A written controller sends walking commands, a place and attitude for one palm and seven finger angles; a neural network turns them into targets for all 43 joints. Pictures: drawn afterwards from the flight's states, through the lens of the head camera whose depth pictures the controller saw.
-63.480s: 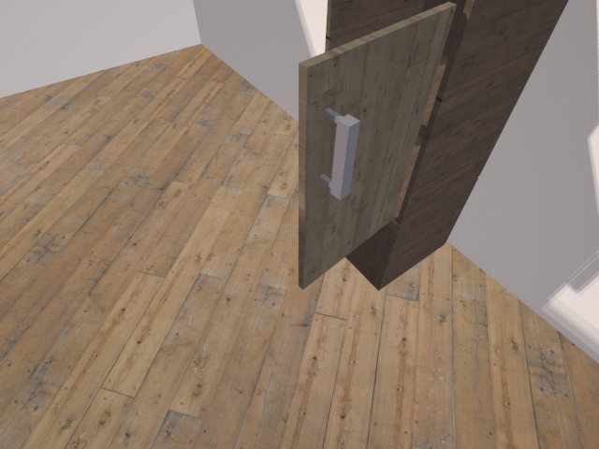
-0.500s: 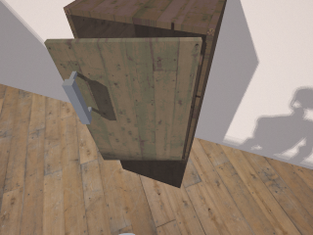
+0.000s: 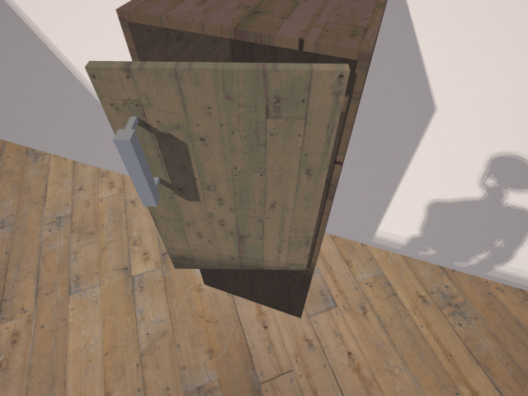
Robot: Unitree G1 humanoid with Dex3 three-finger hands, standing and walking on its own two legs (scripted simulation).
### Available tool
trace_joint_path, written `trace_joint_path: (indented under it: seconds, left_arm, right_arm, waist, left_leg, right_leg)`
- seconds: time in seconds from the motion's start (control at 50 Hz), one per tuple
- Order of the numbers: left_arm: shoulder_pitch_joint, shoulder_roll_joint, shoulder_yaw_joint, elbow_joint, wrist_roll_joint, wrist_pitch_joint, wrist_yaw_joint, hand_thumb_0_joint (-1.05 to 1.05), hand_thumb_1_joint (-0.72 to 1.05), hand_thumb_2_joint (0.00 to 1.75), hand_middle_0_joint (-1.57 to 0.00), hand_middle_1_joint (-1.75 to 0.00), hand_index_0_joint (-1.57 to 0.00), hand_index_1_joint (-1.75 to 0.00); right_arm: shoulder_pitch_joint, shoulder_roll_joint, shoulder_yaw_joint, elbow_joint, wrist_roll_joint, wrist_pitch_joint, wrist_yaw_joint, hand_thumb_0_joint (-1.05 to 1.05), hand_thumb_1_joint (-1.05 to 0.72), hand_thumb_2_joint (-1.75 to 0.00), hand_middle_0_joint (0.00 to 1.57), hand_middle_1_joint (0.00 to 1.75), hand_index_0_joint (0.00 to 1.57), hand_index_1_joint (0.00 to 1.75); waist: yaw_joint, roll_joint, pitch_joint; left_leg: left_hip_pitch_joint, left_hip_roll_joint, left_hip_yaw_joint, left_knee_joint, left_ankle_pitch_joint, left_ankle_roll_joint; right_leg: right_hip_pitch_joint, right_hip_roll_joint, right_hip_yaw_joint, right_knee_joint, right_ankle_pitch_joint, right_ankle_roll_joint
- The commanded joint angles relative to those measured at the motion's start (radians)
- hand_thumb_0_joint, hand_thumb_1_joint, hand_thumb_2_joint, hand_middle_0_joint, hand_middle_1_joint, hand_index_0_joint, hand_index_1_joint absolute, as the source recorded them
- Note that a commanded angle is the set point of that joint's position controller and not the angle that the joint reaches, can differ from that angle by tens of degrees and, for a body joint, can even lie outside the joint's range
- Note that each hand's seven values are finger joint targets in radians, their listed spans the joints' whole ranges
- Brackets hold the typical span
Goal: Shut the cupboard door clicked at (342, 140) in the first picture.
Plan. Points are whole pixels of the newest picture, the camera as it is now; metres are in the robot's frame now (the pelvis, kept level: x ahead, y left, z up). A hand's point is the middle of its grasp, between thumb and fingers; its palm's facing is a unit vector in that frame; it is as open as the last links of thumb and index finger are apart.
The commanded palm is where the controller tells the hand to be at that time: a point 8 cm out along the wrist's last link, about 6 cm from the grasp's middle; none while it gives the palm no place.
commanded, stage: come to a stop and stand still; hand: left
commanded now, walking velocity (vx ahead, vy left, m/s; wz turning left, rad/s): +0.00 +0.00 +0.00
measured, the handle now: (142, 163) +0.45 +0.24 +0.09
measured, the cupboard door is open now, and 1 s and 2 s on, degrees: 19 19 19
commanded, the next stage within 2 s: look again from close up in 0.64 s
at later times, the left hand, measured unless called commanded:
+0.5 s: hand out of the picture +0.05 +0.15 -0.16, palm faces -0.02 -0.97 -0.23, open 7.4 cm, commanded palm none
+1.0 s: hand out of the picture +0.02 +0.13 -0.17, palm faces +0.01 -0.98 -0.20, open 7.4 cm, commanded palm none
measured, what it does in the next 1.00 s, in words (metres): shifts its weight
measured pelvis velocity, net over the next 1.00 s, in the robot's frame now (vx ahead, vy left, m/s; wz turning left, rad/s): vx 0.04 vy -0.04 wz -0.01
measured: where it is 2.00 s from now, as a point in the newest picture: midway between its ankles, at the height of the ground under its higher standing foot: outside the picture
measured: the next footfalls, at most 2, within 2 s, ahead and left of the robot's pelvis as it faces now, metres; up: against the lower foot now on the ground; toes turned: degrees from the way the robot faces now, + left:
left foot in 1.78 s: +0.07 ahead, +0.12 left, +0.00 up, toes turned +6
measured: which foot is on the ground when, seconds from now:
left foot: down 0.00-1.00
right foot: down 0.00-1.00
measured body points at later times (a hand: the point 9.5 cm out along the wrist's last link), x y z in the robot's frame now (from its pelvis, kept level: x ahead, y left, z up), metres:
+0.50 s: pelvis +0.02 -0.03 +0.00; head +0.03 -0.04 +0.45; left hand +0.05 +0.20 -0.15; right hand +0.02 -0.25 -0.16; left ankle +0.04 +0.08 -0.73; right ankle -0.04 -0.11 -0.73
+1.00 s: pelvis +0.04 -0.04 +0.01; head +0.05 -0.04 +0.46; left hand +0.02 +0.18 -0.15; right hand +0.07 -0.26 -0.15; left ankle +0.04 +0.08 -0.73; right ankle -0.04 -0.11 -0.73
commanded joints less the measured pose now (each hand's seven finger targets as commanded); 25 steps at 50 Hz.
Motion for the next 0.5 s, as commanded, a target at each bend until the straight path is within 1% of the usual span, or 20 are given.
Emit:
trace_joint_path:
  seconds: [0.0, 0.02, 0.04, 0.08, 0.1, 0.14, 0.18, 0.2, 0.22, 0.24, 0.28, 0.3, 0.34, 0.38, 0.4, 0.42, 0.46, 0.48]
  left_arm:
    - [0.032, 0.154, 0.009, -0.097, -0.003, -0.051, 0.0, 0.0, 0.9, 0.9, -0.2, -0.3, -0.2, -0.3]
    - [0.033, 0.148, 0.008, -0.098, -0.008, -0.055, -0.002, 0.0, 0.9, 0.9, -0.2, -0.3, -0.2, -0.3]
    - [0.036, 0.146, 0.005, -0.096, -0.009, -0.056, -0.004, 0.0, 0.9, 0.9, -0.2, -0.3, -0.2, -0.3]
    - [0.051, 0.135, -0.002, -0.087, -0.011, -0.054, -0.007, 0.0, 0.9, 0.9, -0.2, -0.3, -0.2, -0.3]
    - [0.052, 0.137, -0.002, -0.085, -0.009, -0.056, -0.008, 0.0, 0.9, 0.9, -0.2, -0.3, -0.2, -0.3]
    - [0.068, 0.14, -0.006, -0.072, -0.014, -0.056, -0.008, 0.0, 0.9, 0.9, -0.2, -0.3, -0.2, -0.3]
    - [0.067, 0.142, -0.007, -0.065, -0.016, -0.052, -0.008, 0.0, 0.9, 0.9, -0.2, -0.3, -0.2, -0.3]
    - [0.07, 0.143, -0.006, -0.062, -0.014, -0.052, -0.008, 0.0, 0.9, 0.9, -0.2, -0.3, -0.2, -0.3]
    - [0.075, 0.147, -0.008, -0.056, -0.017, -0.051, -0.009, 0.0, 0.9, 0.9, -0.2, -0.3, -0.2, -0.3]
    - [0.079, 0.146, -0.008, -0.051, -0.018, -0.051, -0.009, 0.0, 0.9, 0.9, -0.2, -0.3, -0.2, -0.3]
    - [0.078, 0.147, -0.009, -0.042, -0.019, -0.05, -0.008, 0.0, 0.9, 0.9, -0.2, -0.3, -0.2, -0.3]
    - [0.081, 0.146, -0.008, -0.039, -0.017, -0.051, -0.008, 0.0, 0.9, 0.9, -0.2, -0.3, -0.2, -0.3]
    - [0.087, 0.15, -0.008, -0.028, -0.02, -0.05, -0.007, 0.0, 0.9, 0.9, -0.2, -0.3, -0.2, -0.3]
    - [0.085, 0.151, -0.007, -0.019, -0.02, -0.049, -0.007, 0.0, 0.9, 0.9, -0.2, -0.3, -0.2, -0.3]
    - [0.09, 0.149, -0.007, -0.016, -0.018, -0.05, -0.006, 0.0, 0.9, 0.9, -0.2, -0.3, -0.2, -0.3]
    - [0.089, 0.149, -0.006, -0.012, -0.018, -0.048, -0.006, 0.0, 0.9, 0.9, -0.2, -0.3, -0.2, -0.3]
    - [0.087, 0.149, -0.006, -0.005, -0.019, -0.046, -0.006, 0.0, 0.9, 0.9, -0.2, -0.3, -0.2, -0.3]
    - [0.09, 0.145, -0.008, 0.0, -0.019, -0.044, -0.007, 0.0, 0.9, 0.9, -0.2, -0.3, -0.2, -0.3]
  right_arm:
    - [0.079, -0.129, -0.02, -0.082, -0.012, 0.0, 0.023, 0.0, -0.9, -0.9, 0.2, 0.3, 0.2, 0.3]
    - [0.089, -0.127, -0.014, -0.081, -0.01, -0.004, 0.022, 0.0, -0.9, -0.9, 0.2, 0.3, 0.2, 0.3]
    - [0.094, -0.124, -0.011, -0.078, -0.009, -0.008, 0.022, 0.0, -0.9, -0.9, 0.2, 0.3, 0.2, 0.3]
    - [0.096, -0.131, -0.004, -0.073, -0.007, -0.013, 0.019, 0.0, -0.9, -0.9, 0.2, 0.3, 0.2, 0.3]
    - [0.098, -0.126, 0.001, -0.065, -0.006, -0.018, 0.018, 0.0, -0.9, -0.9, 0.2, 0.3, 0.2, 0.3]
    - [0.101, -0.134, 0.005, -0.049, -0.006, -0.021, 0.016, 0.0, -0.9, -0.9, 0.2, 0.3, 0.2, 0.3]
    - [0.109, -0.138, 0.01, -0.029, -0.006, -0.02, 0.015, 0.0, -0.9, -0.9, 0.2, 0.3, 0.2, 0.3]
    - [0.114, -0.13, 0.014, -0.018, -0.006, -0.023, 0.014, 0.0, -0.9, -0.9, 0.2, 0.3, 0.2, 0.3]
    - [0.115, -0.135, 0.017, -0.009, -0.006, -0.024, 0.013, 0.0, -0.9, -0.9, 0.2, 0.3, 0.2, 0.3]
    - [0.115, -0.132, 0.019, 0.001, -0.006, -0.025, 0.012, 0.0, -0.9, -0.9, 0.2, 0.3, 0.2, 0.3]
    - [0.121, -0.134, 0.021, 0.019, -0.006, -0.026, 0.01, 0.0, -0.9, -0.9, 0.2, 0.3, 0.2, 0.3]
    - [0.119, -0.124, 0.023, 0.029, -0.004, -0.028, 0.008, 0.0, -0.9, -0.9, 0.2, 0.3, 0.2, 0.3]
    - [0.12, -0.125, 0.025, 0.046, -0.005, -0.03, 0.005, 0.0, -0.9, -0.9, 0.2, 0.3, 0.2, 0.3]
    - [0.126, -0.122, 0.026, 0.059, -0.004, -0.029, 0.003, 0.0, -0.9, -0.9, 0.2, 0.3, 0.2, 0.3]
    - [0.12, -0.116, 0.026, 0.067, -0.003, -0.03, 0.002, 0.0, -0.9, -0.9, 0.2, 0.3, 0.2, 0.3]
    - [0.121, -0.119, 0.026, 0.07, -0.003, -0.03, 0.0, 0.0, -0.9, -0.9, 0.2, 0.3, 0.2, 0.3]
    - [0.12, -0.115, 0.027, 0.081, -0.003, -0.027, -0.002, 0.0, -0.9, -0.9, 0.2, 0.3, 0.2, 0.3]
    - [0.116, -0.115, 0.027, 0.083, -0.002, -0.026, -0.002, 0.0, -0.9, -0.9, 0.2, 0.3, 0.2, 0.3]
  waist:
    - [-0.055, 0.011, -0.039]
    - [-0.058, 0.03, -0.026]
    - [-0.054, 0.025, -0.013]
    - [-0.043, -0.017, 0.018]
    - [-0.037, -0.036, 0.032]
    - [-0.031, -0.054, 0.028]
    - [-0.029, -0.05, 0.044]
    - [-0.025, -0.036, 0.047]
    - [-0.021, -0.025, 0.036]
    - [-0.019, -0.041, 0.029]
    - [-0.019, -0.05, 0.021]
    - [-0.015, -0.036, 0.022]
    - [-0.011, -0.029, 0.0]
    - [-0.014, -0.04, -0.005]
    - [-0.009, -0.042, -0.001]
    - [-0.012, -0.027, -0.003]
    - [-0.013, -0.029, 0.002]
    - [-0.011, -0.009, 0.01]
  left_leg:
    - [0.081, 0.104, -0.133, -0.016, -0.07, -0.032]
    - [0.085, 0.107, -0.144, -0.029, -0.049, -0.022]
    - [0.083, 0.111, -0.154, -0.044, -0.031, -0.016]
    - [0.066, 0.119, -0.162, -0.071, -0.027, -0.008]
    - [0.056, 0.119, -0.16, -0.078, 0.021, -0.005]
    - [0.073, 0.115, -0.152, -0.079, 0.035, -0.007]
    - [0.078, 0.117, -0.148, -0.094, 0.019, -0.01]
    - [0.074, 0.117, -0.146, -0.1, 0.046, -0.009]
    - [0.082, 0.118, -0.145, -0.101, 0.057, -0.01]
    - [0.089, 0.119, -0.144, -0.099, 0.066, -0.011]
    - [0.1, 0.123, -0.138, -0.098, 0.092, -0.014]
    - [0.1, 0.125, -0.133, -0.102, 0.111, -0.014]
    - [0.115, 0.127, -0.13, -0.094, 0.148, -0.017]
    - [0.12, 0.129, -0.124, -0.097, 0.144, -0.02]
    - [0.125, 0.131, -0.12, -0.093, 0.162, -0.02]
    - [0.125, 0.13, -0.119, -0.092, 0.164, -0.022]
    - [0.129, 0.133, -0.116, -0.096, 0.156, -0.025]
    - [0.132, 0.133, -0.114, -0.097, 0.152, -0.025]
  right_leg:
    - [-0.129, -0.1, 0.144, -0.163, -0.09, -0.079]
    - [-0.13, -0.092, 0.137, -0.152, -0.064, -0.079]
    - [-0.124, -0.08, 0.122, -0.14, -0.036, -0.075]
    - [-0.112, -0.066, 0.112, -0.137, -0.014, -0.067]
    - [-0.091, -0.067, 0.105, -0.134, 0.046, -0.065]
    - [-0.079, -0.073, 0.112, -0.14, 0.065, -0.062]
    - [-0.079, -0.074, 0.109, -0.149, 0.048, -0.059]
    - [-0.064, -0.074, 0.104, -0.146, 0.082, -0.06]
    - [-0.052, -0.076, 0.104, -0.144, 0.096, -0.058]
    - [-0.043, -0.076, 0.106, -0.147, 0.112, -0.056]
    - [-0.029, -0.079, 0.106, -0.147, 0.155, -0.055]
    - [-0.016, -0.08, 0.106, -0.146, 0.194, -0.054]
    - [0.009, -0.086, 0.105, -0.139, 0.264, -0.051]
    - [0.017, -0.086, 0.104, -0.143, 0.278, -0.05]
    - [0.024, -0.086, 0.102, -0.143, 0.318, -0.048]
    - [0.027, -0.088, 0.104, -0.143, 0.331, -0.048]
    - [0.026, -0.086, 0.104, -0.146, 0.325, -0.048]
    - [0.019, -0.087, 0.104, -0.152, 0.313, -0.047]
